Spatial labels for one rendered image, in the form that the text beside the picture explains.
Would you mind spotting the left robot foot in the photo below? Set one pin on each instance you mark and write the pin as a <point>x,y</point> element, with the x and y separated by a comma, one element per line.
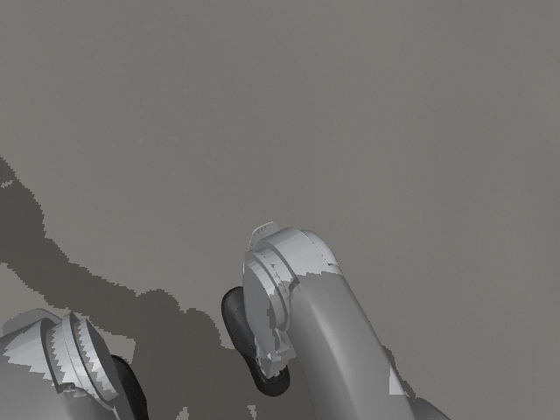
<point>131,386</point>

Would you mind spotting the right robot hand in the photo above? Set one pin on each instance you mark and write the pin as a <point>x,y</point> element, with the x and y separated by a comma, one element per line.
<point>423,410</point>

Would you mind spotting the right robot foot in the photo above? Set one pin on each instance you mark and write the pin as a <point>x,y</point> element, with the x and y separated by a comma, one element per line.
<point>234,316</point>

